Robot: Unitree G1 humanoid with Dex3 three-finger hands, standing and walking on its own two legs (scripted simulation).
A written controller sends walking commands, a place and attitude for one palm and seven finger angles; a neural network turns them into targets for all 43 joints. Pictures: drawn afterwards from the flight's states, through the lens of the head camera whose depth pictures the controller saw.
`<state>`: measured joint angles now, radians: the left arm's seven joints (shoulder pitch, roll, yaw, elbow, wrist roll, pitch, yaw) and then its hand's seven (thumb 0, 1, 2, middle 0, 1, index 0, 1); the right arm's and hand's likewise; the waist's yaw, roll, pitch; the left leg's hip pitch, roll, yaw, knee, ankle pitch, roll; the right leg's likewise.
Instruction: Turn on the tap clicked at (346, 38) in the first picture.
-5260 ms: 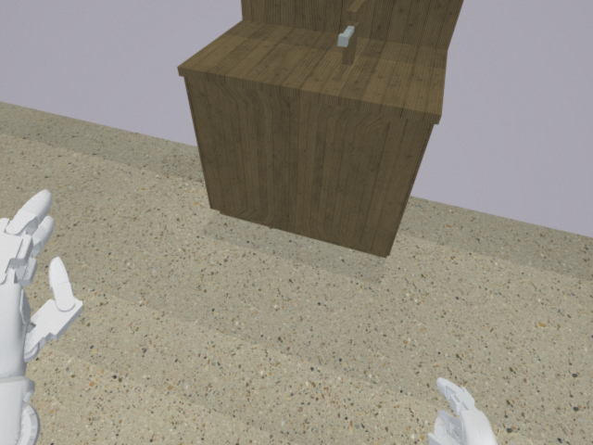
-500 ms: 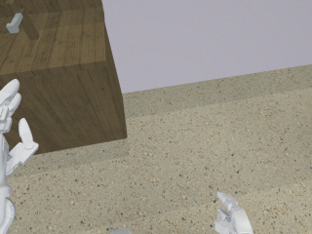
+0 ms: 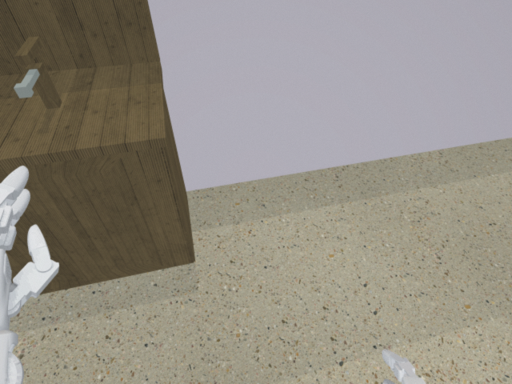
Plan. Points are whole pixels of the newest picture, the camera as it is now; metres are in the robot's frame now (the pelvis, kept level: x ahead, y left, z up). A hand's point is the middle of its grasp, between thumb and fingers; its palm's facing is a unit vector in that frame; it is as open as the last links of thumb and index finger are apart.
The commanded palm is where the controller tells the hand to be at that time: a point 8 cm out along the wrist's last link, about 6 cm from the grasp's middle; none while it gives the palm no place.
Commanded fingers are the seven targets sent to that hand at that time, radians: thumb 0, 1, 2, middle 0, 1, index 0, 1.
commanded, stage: take the last steps up to it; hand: left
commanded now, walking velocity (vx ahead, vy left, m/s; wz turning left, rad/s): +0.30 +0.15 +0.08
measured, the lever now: (24, 90) +0.74 +0.63 +0.09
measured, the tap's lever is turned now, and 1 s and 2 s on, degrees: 0 0 0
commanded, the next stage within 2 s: come to a stop and stand still in 1.26 s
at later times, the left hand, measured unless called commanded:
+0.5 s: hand (46, 196) +0.31 +0.31 +0.17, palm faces +0.41 -0.79 -0.45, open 7.4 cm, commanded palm +0.24 +0.34 +0.18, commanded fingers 0.00 0.90 0.90 -0.20 -0.30 -0.20 -0.30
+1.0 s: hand (51, 147) +0.42 +0.36 +0.17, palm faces +0.39 -0.81 -0.45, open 7.4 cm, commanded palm +0.36 +0.41 +0.18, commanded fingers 0.00 0.90 0.90 -0.20 -0.30 -0.20 -0.30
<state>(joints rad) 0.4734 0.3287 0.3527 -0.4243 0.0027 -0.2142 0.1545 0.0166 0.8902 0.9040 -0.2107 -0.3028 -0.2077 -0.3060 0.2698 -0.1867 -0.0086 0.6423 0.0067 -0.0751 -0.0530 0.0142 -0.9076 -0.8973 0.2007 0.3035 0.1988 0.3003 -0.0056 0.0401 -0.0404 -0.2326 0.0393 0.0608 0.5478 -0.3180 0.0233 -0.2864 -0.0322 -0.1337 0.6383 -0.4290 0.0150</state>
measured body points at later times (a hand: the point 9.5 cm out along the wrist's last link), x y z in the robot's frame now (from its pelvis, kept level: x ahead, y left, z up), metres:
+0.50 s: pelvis +0.08 +0.06 +0.00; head +0.13 +0.07 +0.44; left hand +0.28 +0.35 +0.19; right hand +0.26 -0.17 -0.10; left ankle +0.09 +0.18 -0.74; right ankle +0.03 -0.06 -0.67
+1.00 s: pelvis +0.21 +0.13 +0.00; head +0.27 +0.13 +0.44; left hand +0.39 +0.40 +0.19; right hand +0.38 -0.13 -0.09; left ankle +0.29 +0.28 -0.72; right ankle +0.16 -0.01 -0.74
